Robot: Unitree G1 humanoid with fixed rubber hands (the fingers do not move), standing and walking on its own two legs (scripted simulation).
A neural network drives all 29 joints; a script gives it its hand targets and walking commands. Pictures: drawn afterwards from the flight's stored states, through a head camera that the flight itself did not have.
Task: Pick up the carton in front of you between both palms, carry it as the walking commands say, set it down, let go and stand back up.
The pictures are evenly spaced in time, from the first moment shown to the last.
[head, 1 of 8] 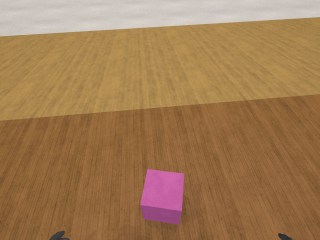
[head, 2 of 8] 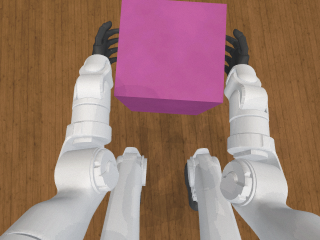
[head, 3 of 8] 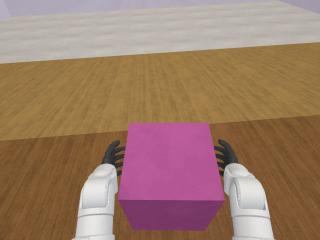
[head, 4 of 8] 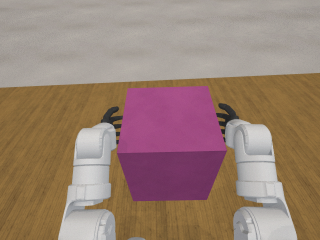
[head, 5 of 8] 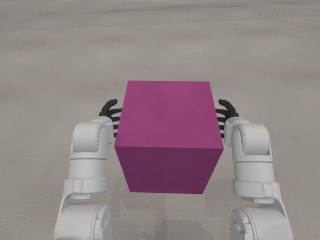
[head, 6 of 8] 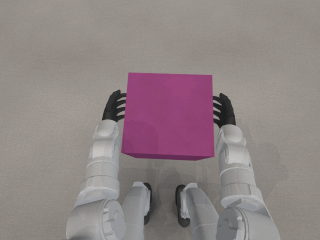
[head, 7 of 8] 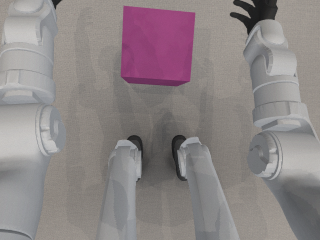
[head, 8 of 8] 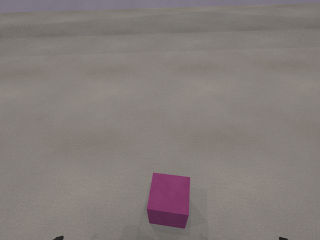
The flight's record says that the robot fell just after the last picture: no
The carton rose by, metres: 0.69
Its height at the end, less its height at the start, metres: -0.48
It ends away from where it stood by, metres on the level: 5.11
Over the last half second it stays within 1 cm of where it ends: yes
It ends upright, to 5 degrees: yes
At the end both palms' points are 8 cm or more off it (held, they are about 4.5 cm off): yes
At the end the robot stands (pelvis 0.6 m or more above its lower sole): yes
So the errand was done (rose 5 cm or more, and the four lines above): yes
